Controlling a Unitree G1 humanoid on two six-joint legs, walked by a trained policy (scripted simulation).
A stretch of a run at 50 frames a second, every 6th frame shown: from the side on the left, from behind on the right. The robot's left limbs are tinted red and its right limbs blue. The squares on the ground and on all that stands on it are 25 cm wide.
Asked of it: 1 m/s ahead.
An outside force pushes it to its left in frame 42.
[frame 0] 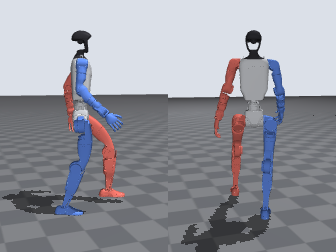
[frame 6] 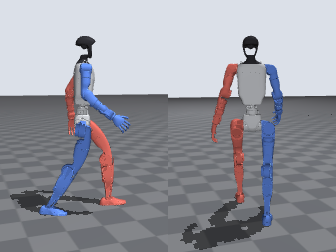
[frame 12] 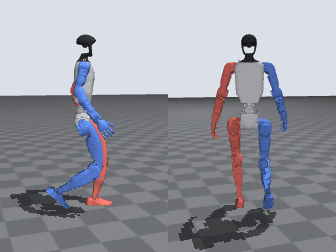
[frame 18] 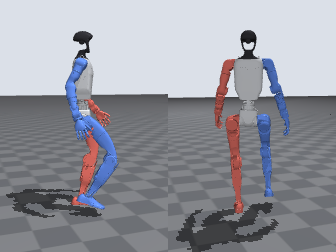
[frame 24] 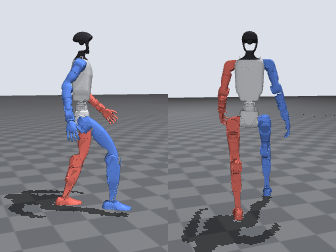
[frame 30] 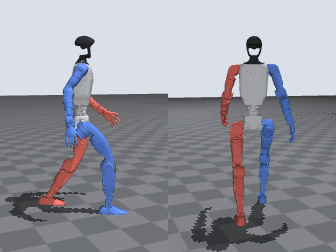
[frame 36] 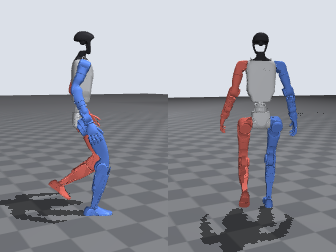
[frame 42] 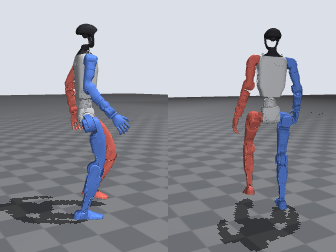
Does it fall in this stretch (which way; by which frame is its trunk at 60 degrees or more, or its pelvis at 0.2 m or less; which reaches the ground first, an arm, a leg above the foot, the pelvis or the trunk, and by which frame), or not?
no
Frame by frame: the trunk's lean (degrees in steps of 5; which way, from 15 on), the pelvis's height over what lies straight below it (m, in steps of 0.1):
0: 0, 0.8
6: 5, 0.7
12: 5, 0.8
18: 0, 0.8
24: 0, 0.8
30: 5, 0.7
36: 5, 0.8
42: 5, 0.8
